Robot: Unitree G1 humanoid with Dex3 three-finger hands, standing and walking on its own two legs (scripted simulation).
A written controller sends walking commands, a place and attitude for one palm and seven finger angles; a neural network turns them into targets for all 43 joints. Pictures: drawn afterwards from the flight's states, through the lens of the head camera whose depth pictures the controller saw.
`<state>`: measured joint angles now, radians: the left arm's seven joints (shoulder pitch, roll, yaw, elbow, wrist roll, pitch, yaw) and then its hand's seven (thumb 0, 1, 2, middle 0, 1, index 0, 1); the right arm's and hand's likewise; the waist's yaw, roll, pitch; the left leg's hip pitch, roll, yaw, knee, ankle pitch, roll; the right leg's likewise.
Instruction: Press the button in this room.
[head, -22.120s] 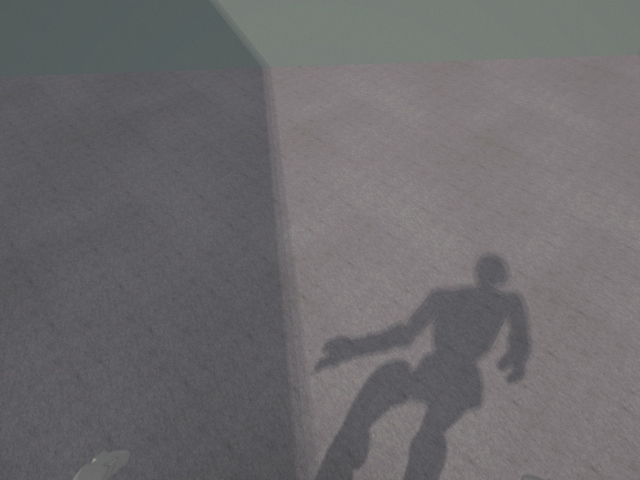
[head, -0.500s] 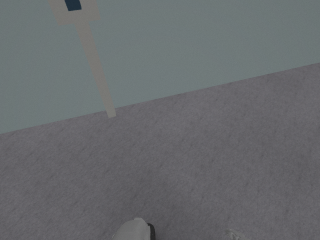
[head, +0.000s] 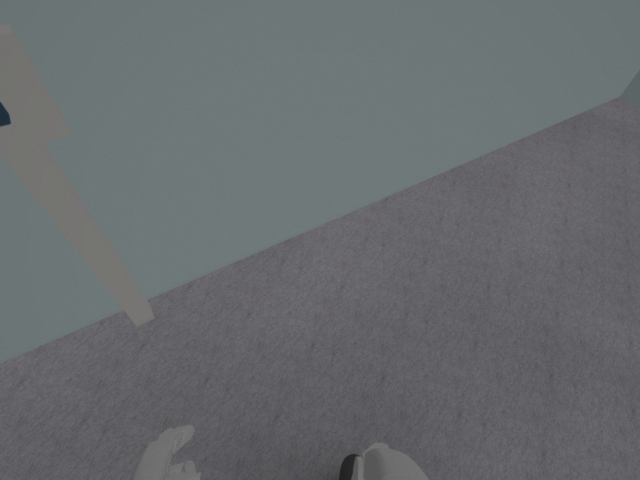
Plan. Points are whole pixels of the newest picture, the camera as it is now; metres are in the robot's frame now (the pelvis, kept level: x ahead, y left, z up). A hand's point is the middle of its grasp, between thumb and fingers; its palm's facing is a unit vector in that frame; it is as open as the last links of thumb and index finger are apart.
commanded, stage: turn to face it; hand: left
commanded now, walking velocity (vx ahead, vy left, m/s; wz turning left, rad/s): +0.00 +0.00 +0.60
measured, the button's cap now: out of the picture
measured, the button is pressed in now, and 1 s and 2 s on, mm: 0 0 0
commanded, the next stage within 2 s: take the last steps up to it in 0.90 s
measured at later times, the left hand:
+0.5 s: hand out of the picture +0.10 +0.28 -0.19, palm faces +0.32 -0.92 -0.21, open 7.3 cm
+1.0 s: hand out of the picture +0.08 +0.25 -0.15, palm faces +0.44 -0.86 -0.26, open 7.4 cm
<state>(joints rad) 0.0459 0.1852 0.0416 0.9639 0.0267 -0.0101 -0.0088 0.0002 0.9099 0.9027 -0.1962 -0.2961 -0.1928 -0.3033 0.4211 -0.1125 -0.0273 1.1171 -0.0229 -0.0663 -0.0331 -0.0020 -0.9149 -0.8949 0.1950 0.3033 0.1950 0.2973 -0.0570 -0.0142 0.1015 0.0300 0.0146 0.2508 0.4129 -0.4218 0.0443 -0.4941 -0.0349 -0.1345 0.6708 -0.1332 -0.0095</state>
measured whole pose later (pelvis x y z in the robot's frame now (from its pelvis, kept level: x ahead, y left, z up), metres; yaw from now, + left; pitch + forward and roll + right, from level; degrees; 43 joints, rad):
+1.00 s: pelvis +0.08 +0.02 +0.00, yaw +26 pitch -1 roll +1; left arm 0.14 0.20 0.04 0.97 0.00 0.03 0.02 0.00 0.91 0.90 -0.20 -0.30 -0.20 -0.30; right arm 0.22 -0.18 -0.06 1.00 -0.02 0.04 -0.01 0.00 -0.91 -0.89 0.20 0.30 0.20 0.30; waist -0.02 0.02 0.07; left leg -0.28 -0.02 -0.02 0.51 -0.23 0.00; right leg -0.28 -0.04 -0.05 0.62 -0.33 0.07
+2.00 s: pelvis +0.20 +0.14 +0.01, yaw +29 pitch -1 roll +1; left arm 0.13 0.20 0.06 1.01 0.02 0.00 -0.01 0.00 0.91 0.90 -0.20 -0.30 -0.19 -0.30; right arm 0.40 -0.12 -0.04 1.14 -0.03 -0.05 -0.03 -0.01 -0.92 -0.89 0.20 0.30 0.20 0.30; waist -0.02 -0.02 0.05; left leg 0.02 0.02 0.19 0.33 -0.32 0.02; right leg -0.54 -0.11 -0.08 0.86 -0.21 0.01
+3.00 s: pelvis +0.21 +0.14 +0.01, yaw +27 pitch +1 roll -1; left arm 0.24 0.19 0.05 1.13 0.01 0.05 0.00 0.01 0.91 0.90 -0.20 -0.30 -0.20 -0.30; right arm 0.35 -0.10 -0.03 1.13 -0.03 -0.01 -0.06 0.00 -0.91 -0.89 0.20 0.30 0.20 0.30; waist -0.03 -0.02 0.07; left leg -0.13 0.03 0.08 0.37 -0.25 0.01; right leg -0.34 -0.03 -0.02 0.80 -0.41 0.04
